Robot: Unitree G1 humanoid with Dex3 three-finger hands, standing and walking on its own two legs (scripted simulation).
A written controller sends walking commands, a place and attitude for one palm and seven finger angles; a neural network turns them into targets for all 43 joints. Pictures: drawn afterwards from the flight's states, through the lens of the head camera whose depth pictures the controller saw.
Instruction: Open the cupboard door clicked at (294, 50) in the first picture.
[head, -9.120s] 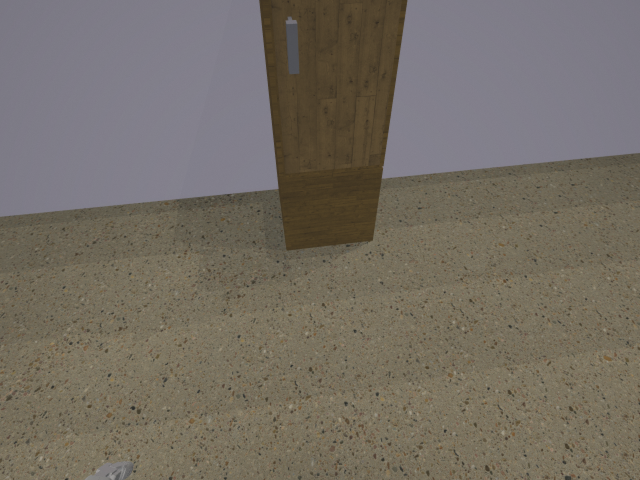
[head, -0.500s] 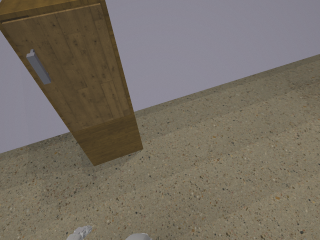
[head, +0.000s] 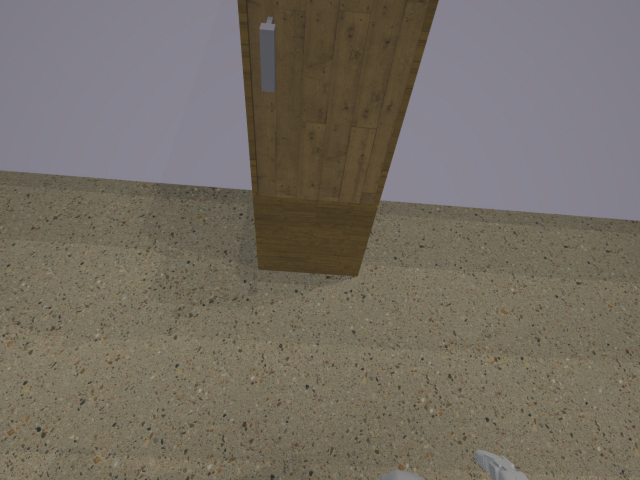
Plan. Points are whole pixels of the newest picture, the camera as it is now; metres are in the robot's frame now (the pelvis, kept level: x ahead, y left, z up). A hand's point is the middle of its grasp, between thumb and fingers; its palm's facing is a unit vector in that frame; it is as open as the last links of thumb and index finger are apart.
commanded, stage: turn to face it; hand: left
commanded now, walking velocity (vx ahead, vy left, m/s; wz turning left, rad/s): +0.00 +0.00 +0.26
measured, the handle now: (269, 54) +0.83 +0.20 +0.09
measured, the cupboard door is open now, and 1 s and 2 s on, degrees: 0 0 0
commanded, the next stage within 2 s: take the last steps up to it in 0.08 s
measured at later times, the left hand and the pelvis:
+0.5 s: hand out of the picture +0.02 +0.13 -0.15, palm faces +0.14 -0.96 -0.24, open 7.4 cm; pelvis +0.01 -0.05 +0.00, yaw +5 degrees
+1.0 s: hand out of the picture -0.03 +0.07 -0.17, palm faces +0.28 -0.95 -0.11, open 7.4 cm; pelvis +0.15 -0.01 -0.02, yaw +7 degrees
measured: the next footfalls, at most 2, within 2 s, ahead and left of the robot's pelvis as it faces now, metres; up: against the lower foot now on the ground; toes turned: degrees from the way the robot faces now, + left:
right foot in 0.40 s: +0.02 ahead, -0.13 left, +0.00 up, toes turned +0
left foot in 0.98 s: +0.25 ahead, +0.09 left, +0.00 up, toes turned +15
